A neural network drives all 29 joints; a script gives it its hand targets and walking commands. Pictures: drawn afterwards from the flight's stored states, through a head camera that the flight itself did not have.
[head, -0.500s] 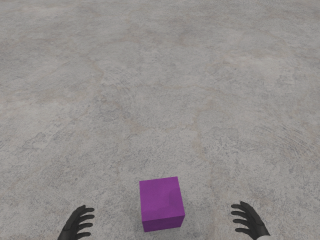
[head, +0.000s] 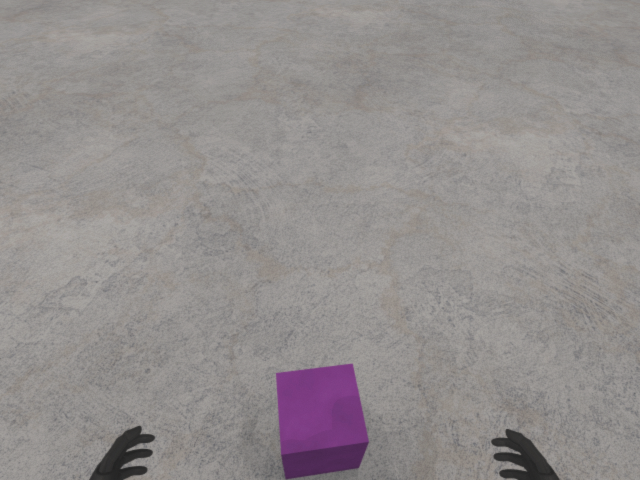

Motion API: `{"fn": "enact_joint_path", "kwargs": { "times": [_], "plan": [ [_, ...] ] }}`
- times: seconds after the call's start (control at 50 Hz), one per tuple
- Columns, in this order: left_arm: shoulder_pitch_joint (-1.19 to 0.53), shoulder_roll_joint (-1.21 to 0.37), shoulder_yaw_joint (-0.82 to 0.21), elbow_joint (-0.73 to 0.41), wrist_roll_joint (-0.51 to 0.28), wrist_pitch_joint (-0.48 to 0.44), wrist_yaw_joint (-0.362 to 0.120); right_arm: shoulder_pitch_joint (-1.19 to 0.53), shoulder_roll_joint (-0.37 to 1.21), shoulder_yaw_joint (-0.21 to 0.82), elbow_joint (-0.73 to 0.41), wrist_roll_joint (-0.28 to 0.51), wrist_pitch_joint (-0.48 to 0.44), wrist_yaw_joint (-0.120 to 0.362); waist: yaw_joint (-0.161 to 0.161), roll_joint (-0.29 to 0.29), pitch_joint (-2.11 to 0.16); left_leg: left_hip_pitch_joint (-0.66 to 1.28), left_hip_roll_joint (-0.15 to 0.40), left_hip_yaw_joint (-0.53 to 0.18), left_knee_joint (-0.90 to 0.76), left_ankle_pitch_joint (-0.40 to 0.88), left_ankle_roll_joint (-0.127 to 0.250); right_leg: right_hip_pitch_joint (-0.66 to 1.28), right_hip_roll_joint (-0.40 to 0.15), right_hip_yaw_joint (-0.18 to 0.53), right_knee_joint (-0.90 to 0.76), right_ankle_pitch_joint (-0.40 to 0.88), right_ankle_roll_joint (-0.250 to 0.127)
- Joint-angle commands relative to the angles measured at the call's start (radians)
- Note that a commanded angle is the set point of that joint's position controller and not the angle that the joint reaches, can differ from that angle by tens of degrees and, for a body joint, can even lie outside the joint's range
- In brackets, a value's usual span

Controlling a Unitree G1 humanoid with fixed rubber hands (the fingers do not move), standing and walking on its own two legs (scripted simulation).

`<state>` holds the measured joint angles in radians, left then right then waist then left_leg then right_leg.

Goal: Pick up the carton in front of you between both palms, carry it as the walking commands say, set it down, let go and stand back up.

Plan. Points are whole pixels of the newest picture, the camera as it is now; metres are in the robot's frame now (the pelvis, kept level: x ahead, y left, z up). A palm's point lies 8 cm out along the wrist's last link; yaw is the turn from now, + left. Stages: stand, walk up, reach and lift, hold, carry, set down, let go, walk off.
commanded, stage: stand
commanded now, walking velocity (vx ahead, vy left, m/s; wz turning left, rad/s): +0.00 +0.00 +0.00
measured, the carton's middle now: (318, 422) +0.41 -0.01 -0.64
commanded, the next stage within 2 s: none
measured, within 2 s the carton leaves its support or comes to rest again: neither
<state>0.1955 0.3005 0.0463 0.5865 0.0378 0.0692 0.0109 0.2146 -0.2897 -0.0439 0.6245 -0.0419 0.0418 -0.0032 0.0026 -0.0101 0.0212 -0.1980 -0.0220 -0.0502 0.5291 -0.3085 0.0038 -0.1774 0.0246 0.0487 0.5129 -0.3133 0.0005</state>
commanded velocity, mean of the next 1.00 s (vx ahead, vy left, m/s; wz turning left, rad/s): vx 0.00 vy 0.00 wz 0.00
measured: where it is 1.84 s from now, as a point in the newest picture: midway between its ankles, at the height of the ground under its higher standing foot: outside the picture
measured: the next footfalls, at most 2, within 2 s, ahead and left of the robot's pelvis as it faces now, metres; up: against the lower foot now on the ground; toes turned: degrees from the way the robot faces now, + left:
none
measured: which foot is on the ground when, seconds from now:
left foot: down 0.00-1.00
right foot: down 0.00-1.00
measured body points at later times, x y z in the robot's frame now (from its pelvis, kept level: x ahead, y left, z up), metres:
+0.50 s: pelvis +0.01 +0.01 +0.00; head +0.02 +0.02 +0.45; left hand +0.15 +0.30 -0.10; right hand +0.14 -0.29 -0.09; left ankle -0.01 +0.12 -0.74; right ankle -0.02 -0.12 -0.74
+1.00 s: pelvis +0.00 +0.01 +0.01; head -0.01 +0.01 +0.46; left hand +0.10 +0.31 -0.11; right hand +0.10 -0.30 -0.10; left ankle -0.01 +0.12 -0.74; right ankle -0.02 -0.12 -0.74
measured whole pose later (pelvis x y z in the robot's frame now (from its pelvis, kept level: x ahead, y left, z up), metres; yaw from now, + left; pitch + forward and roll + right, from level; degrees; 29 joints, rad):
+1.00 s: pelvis +0.00 +0.01 +0.01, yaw +0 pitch -2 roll +0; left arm 0.15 0.37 0.01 0.95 0.03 -0.01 0.02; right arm 0.15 -0.37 -0.01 0.94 -0.02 -0.01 -0.02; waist 0.00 -0.01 0.02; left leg -0.12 -0.02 -0.04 0.39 -0.23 0.01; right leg -0.10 0.01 0.05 0.38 -0.24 0.01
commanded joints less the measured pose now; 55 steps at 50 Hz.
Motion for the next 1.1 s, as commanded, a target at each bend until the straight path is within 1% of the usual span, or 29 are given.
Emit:
{"fn": "enact_joint_path", "kwargs": {
  "times": [0.0, 0.06, 0.14, 0.26, 0.36, 0.48, 0.84, 1.08],
  "plan": [
    [-0.051, 0.125, 0.034, -0.023, 0.001, -0.05, 0.001, -0.058, -0.144, -0.037, -0.043, 0.002, -0.036, -0.007, 0.001, 0.013, -0.066, -0.015, 0.072, -0.05, -0.082, 0.203, -0.002, -0.001, -0.065, 0.048, -0.079, 0.182, 0.003],
    [-0.051, 0.141, 0.032, 0.02, 0.0, -0.06, 0.007, -0.051, -0.16, -0.038, -0.01, 0.002, -0.042, -0.013, -0.003, 0.026, -0.085, 0.01, 0.08, -0.054, -0.075, 0.275, 0.001, 0.011, -0.072, 0.051, -0.072, 0.246, 0.0],
    [-0.047, 0.159, 0.027, 0.071, 0.0, -0.068, 0.011, -0.044, -0.18, -0.037, 0.029, 0.003, -0.046, -0.019, -0.007, 0.03, -0.083, 0.03, 0.089, -0.061, -0.076, 0.33, 0.005, 0.024, -0.077, 0.053, -0.073, 0.291, -0.001],
    [-0.046, 0.175, 0.019, 0.125, -0.002, -0.074, 0.015, -0.044, -0.201, -0.031, 0.071, 0.006, -0.049, -0.024, -0.006, 0.024, -0.078, 0.05, 0.096, -0.064, -0.084, 0.388, 0.008, 0.043, -0.085, 0.055, -0.078, 0.34, -0.002],
    [-0.051, 0.181, 0.012, 0.157, -0.004, -0.077, 0.016, -0.05, -0.208, -0.025, 0.1, 0.009, -0.051, -0.025, -0.004, 0.016, -0.073, 0.063, 0.099, -0.066, -0.095, 0.406, 0.009, 0.054, -0.091, 0.056, -0.088, 0.353, -0.002],
    [-0.059, 0.189, 0.007, 0.19, -0.006, -0.079, 0.017, -0.059, -0.213, -0.02, 0.132, 0.012, -0.053, -0.026, -0.003, 0.012, -0.062, 0.071, 0.102, -0.069, -0.116, 0.392, 0.01, 0.061, -0.096, 0.059, -0.106, 0.339, -0.003],
    [-0.077, 0.22, -0.004, 0.292, -0.011, -0.085, 0.011, -0.091, -0.238, -0.007, 0.237, 0.017, -0.058, -0.02, -0.001, 0.011, -0.023, 0.07, 0.111, -0.08, -0.186, 0.266, 0.015, 0.056, -0.111, 0.08, -0.175, 0.248, -0.01],
    [-0.081, 0.234, -0.009, 0.345, -0.014, -0.088, 0.007, -0.107, -0.252, 0.001, 0.294, 0.021, -0.06, -0.016, -0.001, 0.01, -0.015, 0.074, 0.116, -0.084, -0.211, 0.23, 0.018, 0.055, -0.116, 0.089, -0.202, 0.222, -0.011]
  ]
}}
